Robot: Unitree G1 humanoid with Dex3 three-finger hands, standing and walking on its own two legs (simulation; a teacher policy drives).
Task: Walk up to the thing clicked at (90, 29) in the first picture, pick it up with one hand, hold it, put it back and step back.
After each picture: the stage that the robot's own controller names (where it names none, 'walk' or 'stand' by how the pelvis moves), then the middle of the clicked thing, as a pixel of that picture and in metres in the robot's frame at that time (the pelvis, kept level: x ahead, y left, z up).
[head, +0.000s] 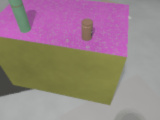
stand; (87, 30) +0.77 +0.02 -0.08
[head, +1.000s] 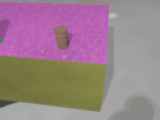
walk; (62, 38) +0.66 +0.19 -0.07
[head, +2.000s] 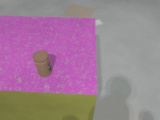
stand; (43, 64) +0.48 +0.22 -0.06
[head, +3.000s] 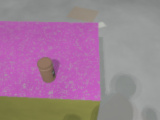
stand; (46, 70) +0.46 +0.21 -0.08
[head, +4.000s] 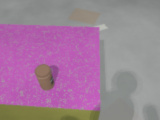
stand; (45, 77) +0.43 +0.21 -0.09
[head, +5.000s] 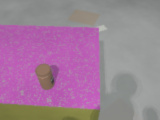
stand; (45, 77) +0.43 +0.21 -0.09
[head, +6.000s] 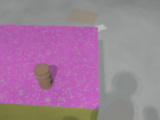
stand; (44, 76) +0.43 +0.22 -0.09
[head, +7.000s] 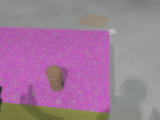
rise first; (55, 78) +0.43 +0.19 -0.08
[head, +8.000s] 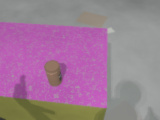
go down; (53, 73) +0.45 +0.18 -0.08
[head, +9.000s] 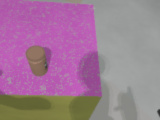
go down; (37, 61) +0.44 +0.18 -0.03
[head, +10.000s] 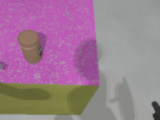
close in; (31, 47) +0.46 +0.18 +0.00
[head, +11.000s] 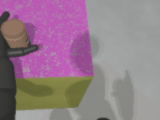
close; (18, 39) +0.48 +0.19 +0.02
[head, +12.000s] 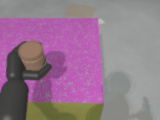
lift; (35, 61) +0.37 +0.17 +0.12
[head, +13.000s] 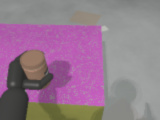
hold; (37, 70) +0.32 +0.17 +0.12
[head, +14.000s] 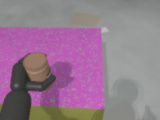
hold; (39, 72) +0.33 +0.16 +0.11
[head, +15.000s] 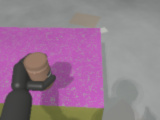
hold; (40, 72) +0.33 +0.16 +0.11
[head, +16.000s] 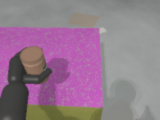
crouch; (36, 66) +0.35 +0.18 +0.12
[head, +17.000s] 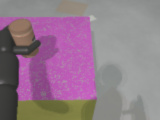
lower; (25, 39) +0.45 +0.20 +0.12
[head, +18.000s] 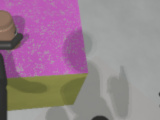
lower; (5, 31) +0.50 +0.20 +0.03
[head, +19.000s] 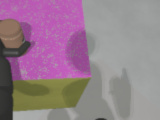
lower; (13, 39) +0.48 +0.19 +0.02
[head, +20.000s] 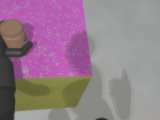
lower; (16, 39) +0.48 +0.19 +0.02
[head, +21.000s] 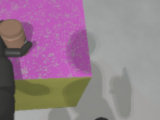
lower; (15, 39) +0.48 +0.19 +0.02
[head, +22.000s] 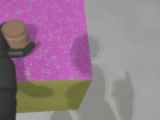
loosen; (18, 39) +0.47 +0.18 +0.03
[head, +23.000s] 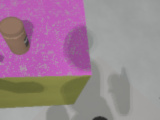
rise; (16, 37) +0.48 +0.19 +0.02
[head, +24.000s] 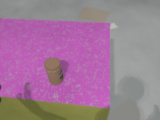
sink last; (54, 71) +0.43 +0.18 -0.04
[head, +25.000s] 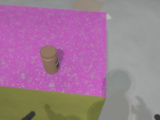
stand; (50, 60) +0.46 +0.18 -0.03
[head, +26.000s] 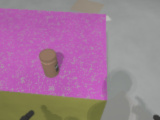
stand; (49, 63) +0.45 +0.18 -0.02
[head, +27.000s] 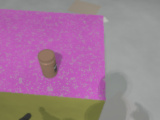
stand; (48, 64) +0.45 +0.18 -0.02
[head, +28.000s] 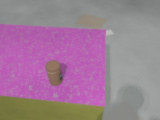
stand; (54, 73) +0.46 +0.18 -0.08
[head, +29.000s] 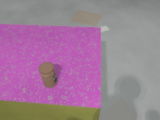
stand; (48, 75) +0.44 +0.20 -0.08
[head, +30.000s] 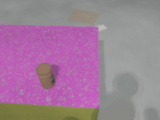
stand; (46, 76) +0.43 +0.21 -0.09
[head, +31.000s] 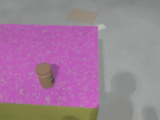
walk; (45, 76) +0.43 +0.21 -0.09
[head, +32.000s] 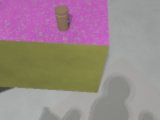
walk; (62, 19) +0.70 +0.15 -0.06
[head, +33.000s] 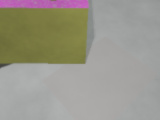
stand; out of the picture +1.04 +0.28 -0.06
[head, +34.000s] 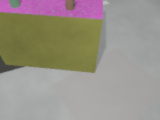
stand; (69, 0) +1.06 +0.16 -0.07
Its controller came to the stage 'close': yes
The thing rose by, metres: 0.20
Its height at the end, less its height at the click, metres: +0.00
